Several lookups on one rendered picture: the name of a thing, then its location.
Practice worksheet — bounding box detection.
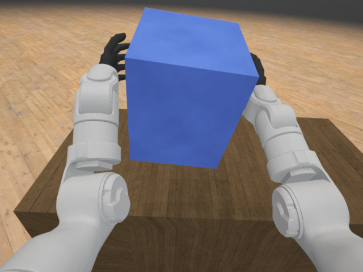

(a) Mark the right robot hand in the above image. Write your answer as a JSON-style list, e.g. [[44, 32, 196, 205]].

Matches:
[[250, 53, 266, 86]]

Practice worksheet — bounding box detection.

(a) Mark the pedestal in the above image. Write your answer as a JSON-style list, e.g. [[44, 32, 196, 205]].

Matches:
[[14, 109, 363, 272]]

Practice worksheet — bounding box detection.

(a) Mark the left robot upper arm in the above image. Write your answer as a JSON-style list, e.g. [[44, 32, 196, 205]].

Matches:
[[0, 172, 130, 272]]

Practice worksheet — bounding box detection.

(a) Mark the left robot forearm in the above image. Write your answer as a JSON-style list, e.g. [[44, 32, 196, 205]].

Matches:
[[56, 64, 121, 215]]

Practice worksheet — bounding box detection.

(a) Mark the right robot forearm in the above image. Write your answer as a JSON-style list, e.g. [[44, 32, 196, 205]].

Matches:
[[243, 85, 350, 221]]

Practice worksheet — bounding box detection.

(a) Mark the left robot hand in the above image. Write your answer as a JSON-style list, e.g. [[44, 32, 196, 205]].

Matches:
[[99, 33, 130, 81]]

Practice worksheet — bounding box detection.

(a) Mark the right robot upper arm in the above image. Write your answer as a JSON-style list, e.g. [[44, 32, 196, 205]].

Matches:
[[272, 179, 363, 272]]

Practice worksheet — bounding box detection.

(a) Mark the carton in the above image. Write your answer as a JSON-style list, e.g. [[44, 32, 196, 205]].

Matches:
[[125, 8, 259, 169]]

